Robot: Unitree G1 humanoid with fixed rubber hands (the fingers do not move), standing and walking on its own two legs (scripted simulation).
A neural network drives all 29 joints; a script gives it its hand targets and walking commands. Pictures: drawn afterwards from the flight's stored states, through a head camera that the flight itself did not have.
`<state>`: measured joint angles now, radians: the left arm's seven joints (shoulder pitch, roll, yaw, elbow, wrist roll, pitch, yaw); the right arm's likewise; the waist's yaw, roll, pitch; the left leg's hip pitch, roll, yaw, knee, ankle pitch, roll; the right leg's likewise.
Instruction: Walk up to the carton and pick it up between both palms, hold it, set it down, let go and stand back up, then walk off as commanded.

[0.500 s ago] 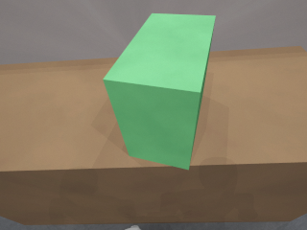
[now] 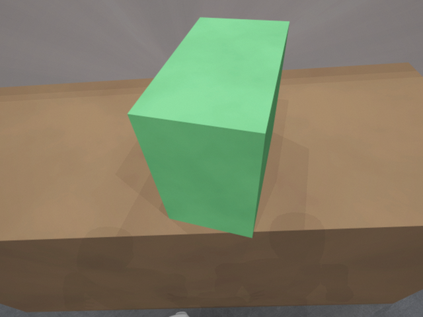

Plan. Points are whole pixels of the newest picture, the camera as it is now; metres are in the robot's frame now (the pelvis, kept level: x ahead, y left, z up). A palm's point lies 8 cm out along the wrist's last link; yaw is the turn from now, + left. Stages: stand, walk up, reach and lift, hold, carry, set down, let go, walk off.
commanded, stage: walk up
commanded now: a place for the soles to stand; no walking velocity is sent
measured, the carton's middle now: (225, 126) +0.47 +0.01 +0.12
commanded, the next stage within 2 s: reach and lift in 0.24 s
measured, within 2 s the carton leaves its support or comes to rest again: neither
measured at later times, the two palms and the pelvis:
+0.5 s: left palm out of the picture +0.13 +0.28 -0.10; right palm out of the picture +0.11 -0.30 -0.13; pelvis +0.00 -0.01 -0.01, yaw +0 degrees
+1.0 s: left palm out of the picture +0.15 +0.27 -0.05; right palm out of the picture +0.11 -0.26 -0.06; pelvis -0.03 -0.02 +0.02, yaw +0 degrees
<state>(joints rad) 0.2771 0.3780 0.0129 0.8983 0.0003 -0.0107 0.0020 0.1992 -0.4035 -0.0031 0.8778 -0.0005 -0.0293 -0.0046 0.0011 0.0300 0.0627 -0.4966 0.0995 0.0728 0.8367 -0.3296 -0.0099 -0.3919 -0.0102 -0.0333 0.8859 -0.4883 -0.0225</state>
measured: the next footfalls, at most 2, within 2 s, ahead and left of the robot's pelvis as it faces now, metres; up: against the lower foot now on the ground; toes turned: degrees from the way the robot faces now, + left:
none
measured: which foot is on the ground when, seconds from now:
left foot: down 0.00-1.00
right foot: down 0.00-1.00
